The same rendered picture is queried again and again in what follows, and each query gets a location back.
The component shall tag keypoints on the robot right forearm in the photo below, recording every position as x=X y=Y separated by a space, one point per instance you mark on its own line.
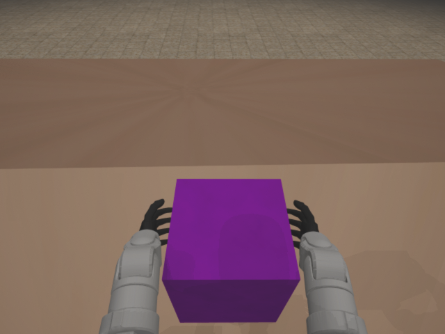
x=328 y=288

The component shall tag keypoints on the robot left forearm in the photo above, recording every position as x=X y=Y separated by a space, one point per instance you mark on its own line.
x=132 y=308

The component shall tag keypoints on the carton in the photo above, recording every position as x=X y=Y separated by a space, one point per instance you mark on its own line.
x=230 y=255

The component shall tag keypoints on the robot right hand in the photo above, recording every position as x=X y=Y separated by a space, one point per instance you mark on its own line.
x=308 y=223

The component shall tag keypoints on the robot left hand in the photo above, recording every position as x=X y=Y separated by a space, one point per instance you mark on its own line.
x=150 y=221

